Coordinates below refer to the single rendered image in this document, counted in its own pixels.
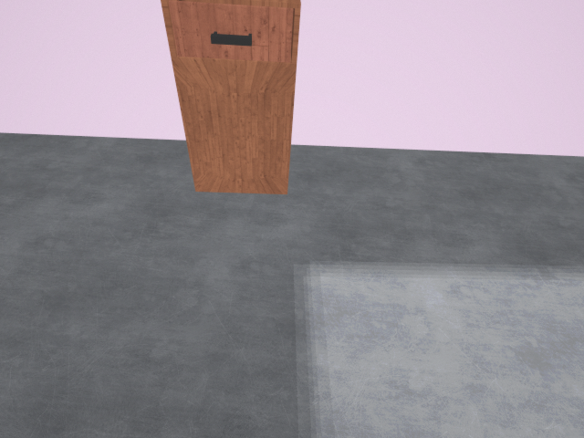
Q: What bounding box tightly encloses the drawer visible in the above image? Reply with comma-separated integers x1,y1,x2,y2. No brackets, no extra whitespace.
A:
169,0,293,63

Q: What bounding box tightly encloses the cabinet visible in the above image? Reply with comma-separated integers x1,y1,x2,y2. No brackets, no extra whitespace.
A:
161,0,301,194

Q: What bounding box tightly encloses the handle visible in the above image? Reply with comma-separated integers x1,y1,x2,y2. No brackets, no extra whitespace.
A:
211,31,252,46

